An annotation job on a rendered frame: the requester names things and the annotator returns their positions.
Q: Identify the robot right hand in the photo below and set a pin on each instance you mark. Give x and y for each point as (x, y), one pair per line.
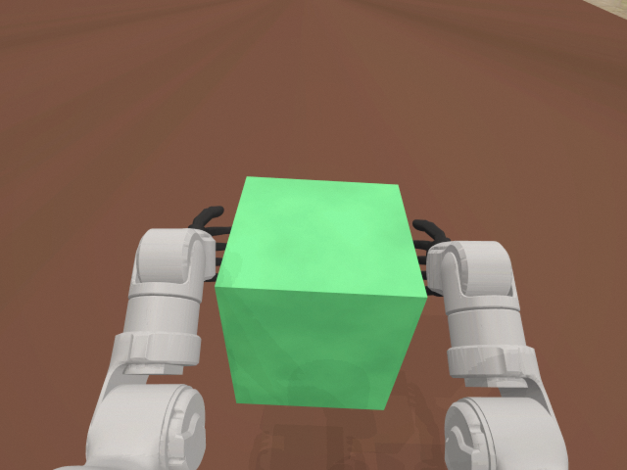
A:
(434, 232)

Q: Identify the right robot forearm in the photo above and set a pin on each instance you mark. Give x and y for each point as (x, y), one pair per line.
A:
(487, 338)

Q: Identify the robot left hand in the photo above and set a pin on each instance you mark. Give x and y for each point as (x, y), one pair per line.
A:
(201, 220)

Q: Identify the left robot upper arm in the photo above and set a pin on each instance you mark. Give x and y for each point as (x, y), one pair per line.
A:
(147, 427)

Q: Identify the right robot upper arm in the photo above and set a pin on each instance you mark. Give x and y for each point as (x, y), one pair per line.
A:
(502, 434)

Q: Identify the carton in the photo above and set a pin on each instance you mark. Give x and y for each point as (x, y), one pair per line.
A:
(319, 292)

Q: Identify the left robot forearm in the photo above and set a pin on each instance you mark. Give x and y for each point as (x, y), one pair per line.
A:
(166, 288)

